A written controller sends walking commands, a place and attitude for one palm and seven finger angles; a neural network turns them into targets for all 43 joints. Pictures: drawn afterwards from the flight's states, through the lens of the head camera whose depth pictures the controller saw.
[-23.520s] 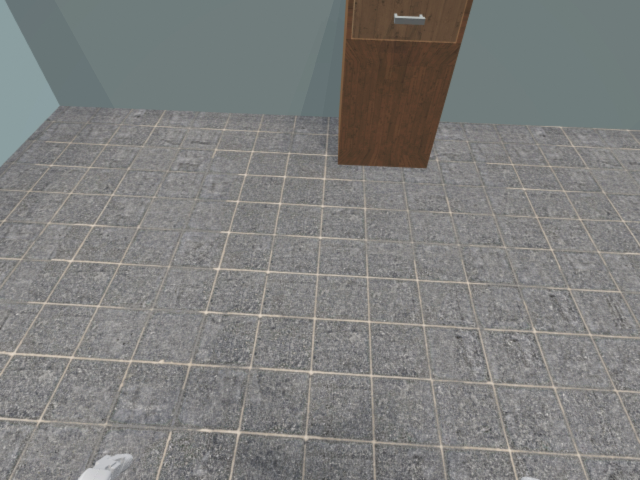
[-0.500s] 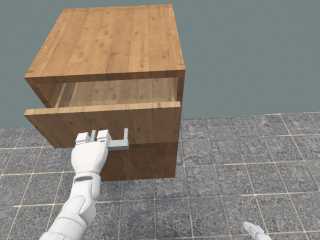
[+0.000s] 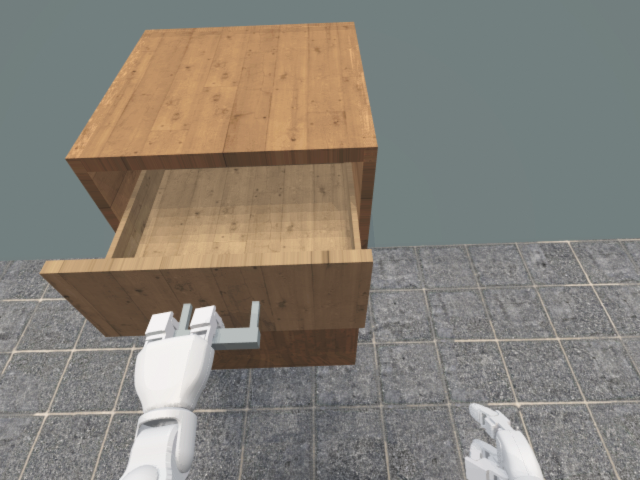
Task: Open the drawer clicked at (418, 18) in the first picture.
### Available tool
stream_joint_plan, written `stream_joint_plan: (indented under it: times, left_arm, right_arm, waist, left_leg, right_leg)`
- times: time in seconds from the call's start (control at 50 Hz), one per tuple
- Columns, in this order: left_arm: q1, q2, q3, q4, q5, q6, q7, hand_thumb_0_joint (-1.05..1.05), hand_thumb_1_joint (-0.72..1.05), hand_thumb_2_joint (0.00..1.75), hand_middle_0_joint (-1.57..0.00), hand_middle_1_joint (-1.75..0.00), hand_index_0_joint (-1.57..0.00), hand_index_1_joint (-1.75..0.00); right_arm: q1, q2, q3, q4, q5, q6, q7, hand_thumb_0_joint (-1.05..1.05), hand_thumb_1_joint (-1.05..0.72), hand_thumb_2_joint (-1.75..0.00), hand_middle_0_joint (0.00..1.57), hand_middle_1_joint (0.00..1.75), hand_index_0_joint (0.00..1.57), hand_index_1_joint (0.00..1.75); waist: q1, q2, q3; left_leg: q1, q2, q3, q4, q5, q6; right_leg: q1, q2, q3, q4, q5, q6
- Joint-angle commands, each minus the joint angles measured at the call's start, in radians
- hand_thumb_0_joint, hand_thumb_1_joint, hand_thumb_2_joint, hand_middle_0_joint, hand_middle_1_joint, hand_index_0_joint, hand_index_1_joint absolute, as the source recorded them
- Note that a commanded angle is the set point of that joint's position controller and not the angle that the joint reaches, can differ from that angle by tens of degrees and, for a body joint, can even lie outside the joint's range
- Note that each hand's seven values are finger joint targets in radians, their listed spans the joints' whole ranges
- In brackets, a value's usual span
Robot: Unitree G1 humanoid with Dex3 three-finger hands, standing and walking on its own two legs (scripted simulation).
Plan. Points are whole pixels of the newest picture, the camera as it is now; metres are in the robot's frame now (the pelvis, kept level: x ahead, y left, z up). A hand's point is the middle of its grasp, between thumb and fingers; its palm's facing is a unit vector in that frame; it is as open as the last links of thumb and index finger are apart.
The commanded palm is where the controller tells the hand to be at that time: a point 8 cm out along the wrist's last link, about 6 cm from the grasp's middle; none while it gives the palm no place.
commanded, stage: pull the drawer open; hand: left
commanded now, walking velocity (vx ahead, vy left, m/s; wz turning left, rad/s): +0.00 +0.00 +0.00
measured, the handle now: (218, 324) +0.32 +0.17 -0.01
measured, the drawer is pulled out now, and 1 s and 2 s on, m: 0.19 0.30 0.30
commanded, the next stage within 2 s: open the thumb to release the handle in 1.42 s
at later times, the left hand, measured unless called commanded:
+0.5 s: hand (186, 422) +0.20 +0.19 -0.03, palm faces +0.00 -0.14 -0.99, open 5.8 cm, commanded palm +0.15 +0.17 +0.02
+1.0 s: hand out of the picture +0.13 +0.18 -0.03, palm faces +0.01 -0.17 -0.99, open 5.8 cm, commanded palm +0.09 +0.16 +0.02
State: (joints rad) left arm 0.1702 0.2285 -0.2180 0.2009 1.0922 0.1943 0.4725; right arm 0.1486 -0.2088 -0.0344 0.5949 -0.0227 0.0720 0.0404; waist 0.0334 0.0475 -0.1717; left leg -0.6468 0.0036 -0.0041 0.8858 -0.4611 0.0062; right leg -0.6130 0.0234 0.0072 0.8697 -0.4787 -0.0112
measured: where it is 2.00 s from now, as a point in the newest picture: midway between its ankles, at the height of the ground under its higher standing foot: outside the picture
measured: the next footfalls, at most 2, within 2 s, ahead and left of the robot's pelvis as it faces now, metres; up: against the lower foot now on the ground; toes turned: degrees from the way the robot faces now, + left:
none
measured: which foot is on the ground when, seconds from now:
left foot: down 0.00-1.00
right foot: down 0.00-1.00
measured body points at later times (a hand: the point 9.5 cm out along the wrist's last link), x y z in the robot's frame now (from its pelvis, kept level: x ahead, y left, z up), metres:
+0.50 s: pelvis -0.01 -0.01 -0.01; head +0.02 -0.03 +0.44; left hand +0.19 +0.19 +0.02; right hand +0.19 -0.22 -0.10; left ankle -0.02 +0.12 -0.69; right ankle -0.03 -0.12 -0.69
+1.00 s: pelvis -0.02 -0.01 -0.03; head +0.01 -0.04 +0.42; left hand +0.13 +0.19 +0.02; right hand +0.20 -0.20 -0.11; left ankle -0.02 +0.12 -0.69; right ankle -0.03 -0.12 -0.69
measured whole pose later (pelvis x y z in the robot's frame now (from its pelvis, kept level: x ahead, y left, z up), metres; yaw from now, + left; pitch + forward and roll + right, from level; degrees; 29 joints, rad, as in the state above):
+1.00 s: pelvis -0.02 -0.01 -0.03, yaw +0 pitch +13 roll +0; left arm 0.61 0.23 -0.21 -0.16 1.11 0.10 0.51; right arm 0.14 -0.21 0.00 0.49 -0.05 0.06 0.09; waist 0.08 0.05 -0.19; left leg -0.77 0.01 0.00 1.04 -0.50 0.00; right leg -0.75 0.03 0.01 1.05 -0.53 -0.02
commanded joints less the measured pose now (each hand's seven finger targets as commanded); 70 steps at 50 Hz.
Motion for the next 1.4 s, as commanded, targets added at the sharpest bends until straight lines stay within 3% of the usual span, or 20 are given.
stream_joint_plan:
  times: [0.0, 0.06, 0.12, 0.22, 0.28, 0.38, 0.42, 0.52, 0.56, 0.62, 0.66, 0.72, 0.78, 0.84, 0.92, 1.04, 1.06, 1.2, 1.26, 1.38]
  left_arm:
    - [-0.004, 0.000, -0.069, -0.241, 0.021, -0.050, 0.031, 0.00, 0.90, 0.90, -0.40, -1.35, -0.40, -1.35]
    - [0.026, 0.029, -0.041, -0.250, 0.026, -0.058, 0.036, 0.00, 0.90, 0.90, -0.40, -1.35, -0.40, -1.35]
    - [0.051, 0.010, -0.062, -0.263, 0.030, -0.063, 0.041, 0.00, 0.90, 0.90, -0.40, -1.35, -0.40, -1.35]
    - [0.053, 0.035, -0.039, -0.265, 0.033, -0.062, 0.046, 0.00, 0.90, 0.90, -0.40, -1.35, -0.40, -1.35]
    - [0.119, 0.048, -0.021, -0.283, 0.025, -0.064, 0.046, 0.00, 0.90, 0.90, -0.40, -1.35, -0.40, -1.35]
    - [0.175, 0.062, -0.012, -0.328, 0.019, -0.068, 0.041, 0.00, 0.90, 0.90, -0.40, -1.35, -0.40, -1.35]
    - [0.228, 0.031, -0.046, -0.352, 0.014, -0.073, 0.038, 0.00, 0.90, 0.90, -0.40, -1.35, -0.40, -1.35]
    - [0.336, 0.043, -0.029, -0.383, 0.010, -0.096, 0.043, 0.00, 0.90, 0.90, -0.40, -1.35, -0.40, -1.35]
    - [0.364, 0.052, -0.021, -0.404, 0.016, -0.105, 0.047, 0.00, 0.90, 0.90, -0.40, -1.35, -0.40, -1.35]
    - [0.379, 0.027, -0.057, -0.442, 0.024, -0.113, 0.057, 0.00, 0.90, 0.90, -0.40, -1.35, -0.40, -1.35]
    - [0.403, 0.050, -0.030, -0.462, 0.025, -0.123, 0.065, 0.00, 0.90, 0.90, -0.40, -1.35, -0.40, -1.35]
    - [0.461, 0.043, -0.041, -0.478, 0.023, -0.132, 0.070, 0.00, 0.90, 0.90, -0.40, -1.35, -0.40, -1.35]
    - [0.494, 0.046, -0.047, -0.520, 0.027, -0.138, 0.073, 0.00, 0.90, 0.90, -0.40, -1.35, -0.40, -1.35]
    - [0.515, 0.029, -0.072, -0.543, 0.027, -0.144, 0.068, 0.00, 0.90, 0.90, -0.40, -1.35, -0.40, -1.35]
    - [0.532, 0.050, -0.055, -0.541, 0.029, -0.150, 0.067, 0.00, 0.90, 0.90, -0.40, -1.35, -0.40, -1.35]
    - [0.619, 0.033, -0.086, -0.596, 0.020, -0.161, 0.055, 0.00, 0.90, 0.90, -0.40, -1.35, -0.40, -1.35]
    - [0.664, 0.059, -0.054, -0.600, 0.014, -0.162, 0.055, 0.00, 0.90, 0.90, -0.40, -1.35, -0.40, -1.35]
    - [0.741, 0.048, -0.070, -0.629, 0.011, -0.184, 0.043, 0.00, 0.90, 0.90, -0.40, -1.35, -0.40, -1.35]
    - [0.742, 0.066, -0.038, -0.618, 0.013, -0.189, 0.049, 0.00, 0.90, 0.90, -0.40, -1.35, -0.40, -1.35]
    - [0.740, 0.071, -0.028, -0.636, 0.027, -0.204, 0.064, 0.00, 0.90, 0.90, -0.40, -1.35, -0.40, -1.35]
  right_arm:
    - [-0.094, -0.101, -0.034, -0.158, -0.003, -0.045, 0.002, 0.00, -0.90, -0.90, 0.20, 0.30, 0.20, 0.30]
    - [-0.108, -0.102, -0.029, -0.161, -0.006, -0.047, -0.001, 0.00, -0.90, -0.90, 0.20, 0.30, 0.20, 0.30]
    - [-0.116, -0.095, -0.026, -0.165, -0.007, -0.050, 0.000, 0.00, -0.90, -0.90, 0.20, 0.30, 0.20, 0.30]
    - [-0.132, -0.095, -0.020, -0.164, -0.010, -0.052, -0.009, 0.00, -0.90, -0.90, 0.20, 0.30, 0.20, 0.30]
    - [-0.133, -0.093, -0.019, -0.171, -0.008, -0.054, -0.010, 0.00, -0.90, -0.90, 0.20, 0.30, 0.20, 0.30]
    - [-0.143, -0.092, -0.014, -0.183, -0.009, -0.053, -0.007, 0.00, -0.90, -0.90, 0.20, 0.30, 0.20, 0.30]
    - [-0.140, -0.090, -0.014, -0.194, -0.009, -0.056, 0.003, 0.00, -0.90, -0.90, 0.20, 0.30, 0.20, 0.30]
    - [-0.139, -0.091, -0.013, -0.208, -0.013, -0.060, 0.014, 0.00, -0.90, -0.90, 0.20, 0.30, 0.20, 0.30]
    - [-0.143, -0.094, -0.013, -0.212, -0.014, -0.060, 0.020, 0.00, -0.90, -0.90, 0.20, 0.30, 0.20, 0.30]
    - [-0.138, -0.092, -0.015, -0.223, -0.019, -0.061, 0.030, 0.00, -0.90, -0.90, 0.20, 0.30, 0.20, 0.30]
    - [-0.141, -0.094, -0.017, -0.227, -0.021, -0.061, 0.031, 0.00, -0.90, -0.90, 0.20, 0.30, 0.20, 0.30]
    - [-0.138, -0.092, -0.013, -0.237, -0.022, -0.064, 0.038, 0.00, -0.90, -0.90, 0.20, 0.30, 0.20, 0.30]
    - [-0.134, -0.092, -0.009, -0.253, -0.026, -0.065, 0.045, 0.00, -0.90, -0.90, 0.20, 0.30, 0.20, 0.30]
    - [-0.134, -0.090, -0.010, -0.263, -0.024, -0.067, 0.050, 0.00, -0.90, -0.90, 0.20, 0.30, 0.20, 0.30]
    - [-0.133, -0.088, -0.002, -0.278, -0.027, -0.068, 0.044, 0.00, -0.90, -0.90, 0.20, 0.30, 0.20, 0.30]
    - [-0.122, -0.085, 0.003, -0.305, -0.024, -0.076, 0.053, 0.00, -0.90, -0.90, 0.20, 0.30, 0.20, 0.30]
    - [-0.123, -0.083, 0.006, -0.309, -0.019, -0.077, 0.052, 0.00, -0.90, -0.90, 0.20, 0.30, 0.20, 0.30]
    - [-0.113, -0.083, 0.013, -0.325, -0.024, -0.080, 0.066, 0.00, -0.90, -0.90, 0.20, 0.30, 0.20, 0.30]
    - [-0.105, -0.084, 0.012, -0.326, -0.026, -0.082, 0.064, 0.00, -0.90, -0.90, 0.20, 0.30, 0.20, 0.30]
    - [-0.085, -0.090, 0.009, -0.331, -0.034, -0.089, 0.067, 0.00, -0.90, -0.90, 0.20, 0.30, 0.20, 0.30]
  waist:
    - [-0.015, -0.042, -0.193]
    - [-0.008, -0.057, -0.186]
    - [-0.008, -0.065, -0.183]
    - [-0.005, -0.070, -0.158]
    - [0.007, -0.079, -0.182]
    - [0.015, -0.058, -0.161]
    - [0.017, -0.047, -0.154]
    - [0.022, -0.080, -0.144]
    - [0.024, -0.065, -0.139]
    - [0.019, -0.058, -0.150]
    - [0.023, -0.051, -0.153]
    - [0.025, -0.083, -0.154]
    - [0.027, -0.076, -0.162]
    - [0.024, -0.073, -0.147]
    - [0.024, -0.104, -0.109]
    - [0.037, -0.067, -0.145]
    - [0.049, -0.066, -0.155]
    - [0.045, -0.065, -0.127]
    - [0.040, -0.083, -0.125]
    - [0.041, -0.075, -0.181]
  left_leg:
    - [0.222, -0.012, -0.012, -0.068, 0.515, 0.021]
    - [0.200, -0.017, -0.012, -0.067, 0.471, 0.018]
    - [0.192, -0.021, -0.009, -0.062, 0.431, 0.021]
    - [0.164, -0.029, -0.004, -0.065, 0.353, 0.019]
    - [0.164, -0.029, 0.000, -0.062, 0.363, 0.019]
    - [0.151, -0.030, 0.002, -0.063, 0.347, 0.018]
    - [0.156, -0.026, -0.001, -0.058, 0.373, 0.020]
    - [0.127, -0.026, -0.001, -0.040, 0.366, 0.020]
    - [0.124, -0.024, -0.007, -0.034, 0.378, 0.018]
    - [0.125, -0.023, -0.009, -0.016, 0.359, 0.022]
    - [0.121, -0.022, -0.013, -0.010, 0.356, 0.018]
    - [0.106, -0.024, -0.015, 0.008, 0.351, 0.021]
    - [0.107, -0.024, -0.020, 0.022, 0.350, 0.021]
    - [0.103, -0.023, -0.026, 0.028, 0.331, 0.023]
    - [0.062, -0.027, -0.025, 0.031, 0.249, 0.024]
    - [0.083, -0.027, -0.027, 0.047, 0.283, 0.028]
    - [0.079, -0.024, -0.027, 0.045, 0.310, 0.026]
    - [0.057, -0.021, -0.027, 0.067, 0.339, 0.027]
    - [0.045, -0.016, -0.035, 0.075, 0.355, 0.027]
    - [0.065, -0.013, -0.040, 0.102, 0.405, 0.024]
  right_leg:
    - [0.049, 0.031, -0.046, -0.077, 0.456, -0.036]
    - [0.049, 0.033, -0.038, -0.077, 0.440, -0.038]
    - [0.039, 0.031, -0.038, -0.074, 0.419, -0.036]
    - [0.034, 0.029, -0.027, -0.079, 0.384, -0.037]
    - [0.059, 0.027, -0.018, -0.077, 0.406, -0.037]
    - [0.052, 0.028, -0.013, -0.075, 0.394, -0.039]
    - [0.043, 0.029, -0.023, -0.065, 0.394, -0.041]
    - [0.036, 0.028, -0.013, -0.050, 0.413, -0.039]
    - [0.020, 0.031, -0.005, -0.043, 0.405, -0.043]
    - [-0.020, 0.030, -0.012, -0.029, 0.357, -0.043]
    - [-0.031, 0.034, -0.003, -0.023, 0.350, -0.048]
    - [-0.051, 0.032, 0.000, -0.009, 0.346, -0.046]
    - [-0.073, 0.031, 0.010, 0.001, 0.328, -0.047]
    - [-0.101, 0.031, 0.000, 0.005, 0.288, -0.049]
    - [-0.128, 0.030, 0.004, -0.001, 0.225, -0.047]
    - [-0.131, 0.027, 0.004, 0.012, 0.230, -0.052]
    - [-0.103, 0.030, 0.011, 0.016, 0.263, -0.056]
    - [-0.124, 0.025, 0.014, 0.035, 0.299, -0.051]
    - [-0.132, 0.030, 0.012, 0.045, 0.311, -0.052]
    - [-0.164, 0.030, 0.017, 0.073, 0.327, -0.048]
